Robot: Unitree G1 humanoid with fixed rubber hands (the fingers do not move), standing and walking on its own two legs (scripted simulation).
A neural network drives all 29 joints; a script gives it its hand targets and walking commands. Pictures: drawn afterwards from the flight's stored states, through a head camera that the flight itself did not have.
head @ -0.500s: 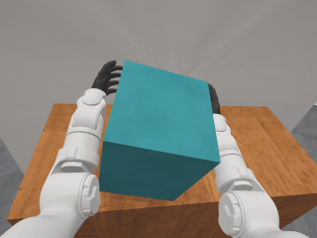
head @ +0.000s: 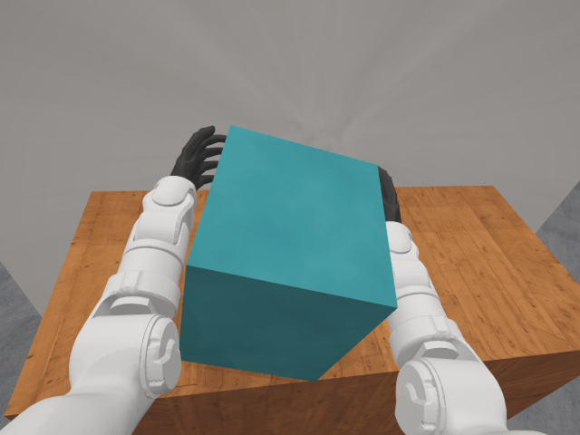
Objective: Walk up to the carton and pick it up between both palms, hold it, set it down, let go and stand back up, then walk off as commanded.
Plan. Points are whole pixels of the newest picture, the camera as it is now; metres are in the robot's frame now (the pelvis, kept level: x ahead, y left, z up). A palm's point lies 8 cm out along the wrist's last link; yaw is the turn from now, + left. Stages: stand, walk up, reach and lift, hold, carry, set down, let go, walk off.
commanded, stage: set down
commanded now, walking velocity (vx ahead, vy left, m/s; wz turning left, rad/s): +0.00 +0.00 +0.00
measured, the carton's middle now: (276, 263) +0.32 +0.01 +0.10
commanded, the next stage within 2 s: none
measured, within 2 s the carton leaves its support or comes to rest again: neither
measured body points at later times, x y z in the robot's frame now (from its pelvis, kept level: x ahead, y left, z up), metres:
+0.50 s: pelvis +0.01 +0.00 +0.00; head +0.00 +0.05 +0.45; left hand +0.45 +0.13 +0.13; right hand +0.39 -0.15 +0.11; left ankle +0.05 +0.11 -0.74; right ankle -0.03 -0.13 -0.74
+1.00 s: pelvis +0.02 +0.00 +0.00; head +0.05 +0.05 +0.45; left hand +0.47 +0.12 +0.10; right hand +0.40 -0.15 +0.08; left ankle +0.05 +0.11 -0.74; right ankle -0.03 -0.13 -0.74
